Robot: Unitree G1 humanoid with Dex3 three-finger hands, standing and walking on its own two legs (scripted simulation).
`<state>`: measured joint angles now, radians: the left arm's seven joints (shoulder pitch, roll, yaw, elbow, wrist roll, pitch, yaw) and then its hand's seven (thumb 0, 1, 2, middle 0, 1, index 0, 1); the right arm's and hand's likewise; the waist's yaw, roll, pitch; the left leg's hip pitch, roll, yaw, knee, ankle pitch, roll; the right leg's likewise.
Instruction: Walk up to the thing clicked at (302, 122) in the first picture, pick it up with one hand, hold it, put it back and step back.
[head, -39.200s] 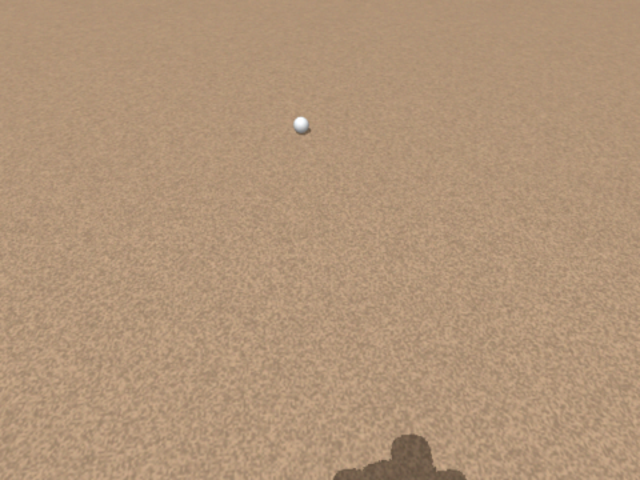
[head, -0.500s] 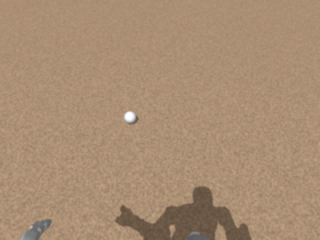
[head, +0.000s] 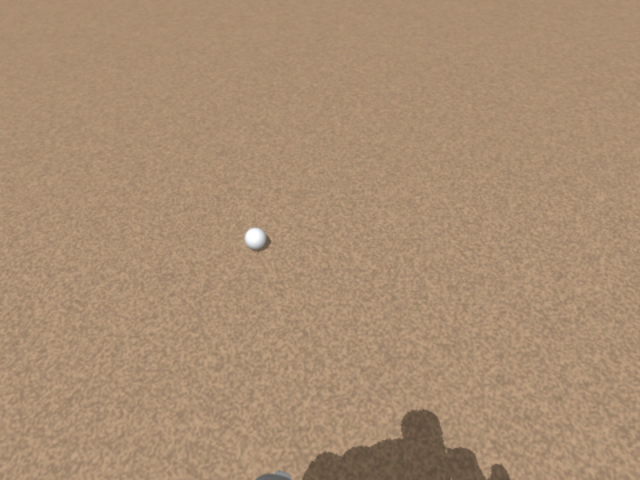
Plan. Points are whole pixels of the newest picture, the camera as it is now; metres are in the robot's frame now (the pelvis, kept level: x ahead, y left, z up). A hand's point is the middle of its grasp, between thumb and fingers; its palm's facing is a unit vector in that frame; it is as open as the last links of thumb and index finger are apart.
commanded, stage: step back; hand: left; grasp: from above
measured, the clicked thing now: (255, 238) +1.12 +0.34 -0.72
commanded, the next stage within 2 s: stand in 1.00 s
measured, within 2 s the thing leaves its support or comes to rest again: neither
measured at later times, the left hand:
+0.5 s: hand out of the picture +0.04 +0.27 -0.15, palm faces +0.09 -0.92 -0.38, open 7.4 cm
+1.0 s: hand out of the picture +0.10 +0.29 -0.15, palm faces +0.08 -0.93 -0.36, open 7.4 cm
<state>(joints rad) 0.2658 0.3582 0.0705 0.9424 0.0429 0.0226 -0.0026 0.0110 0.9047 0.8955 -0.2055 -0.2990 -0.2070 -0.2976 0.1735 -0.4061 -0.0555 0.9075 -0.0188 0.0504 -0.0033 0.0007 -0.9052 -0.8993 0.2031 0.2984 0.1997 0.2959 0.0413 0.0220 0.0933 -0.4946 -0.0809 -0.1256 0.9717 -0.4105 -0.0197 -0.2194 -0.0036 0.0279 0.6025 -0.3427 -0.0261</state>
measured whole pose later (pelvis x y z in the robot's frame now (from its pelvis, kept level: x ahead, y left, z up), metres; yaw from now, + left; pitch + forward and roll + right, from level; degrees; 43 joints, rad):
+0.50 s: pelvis -0.01 -0.01 +0.00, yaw +4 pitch -3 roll -1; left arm 0.21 0.38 0.07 0.98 0.04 -0.03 -0.02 0.01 0.91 0.90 -0.20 -0.30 -0.20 -0.30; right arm 0.22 -0.37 -0.05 0.99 -0.03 0.01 0.01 0.00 -0.90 -0.90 0.20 0.30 0.20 0.30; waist 0.01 0.02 0.04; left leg -0.30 0.00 -0.08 0.76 -0.46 0.00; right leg -0.24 0.01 -0.04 0.59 -0.30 -0.03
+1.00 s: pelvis +0.03 +0.02 +0.01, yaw +4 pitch -2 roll -1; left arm 0.10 0.38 0.03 1.07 0.00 -0.02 0.01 0.01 0.91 0.90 -0.20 -0.30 -0.20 -0.30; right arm 0.01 -0.31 -0.02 1.07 -0.01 -0.01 0.01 0.00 -0.90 -0.90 0.20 0.30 0.20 0.30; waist 0.02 -0.01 0.08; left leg -0.24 0.02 0.02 0.51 -0.24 0.00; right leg -0.14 -0.02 0.00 0.47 -0.30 0.02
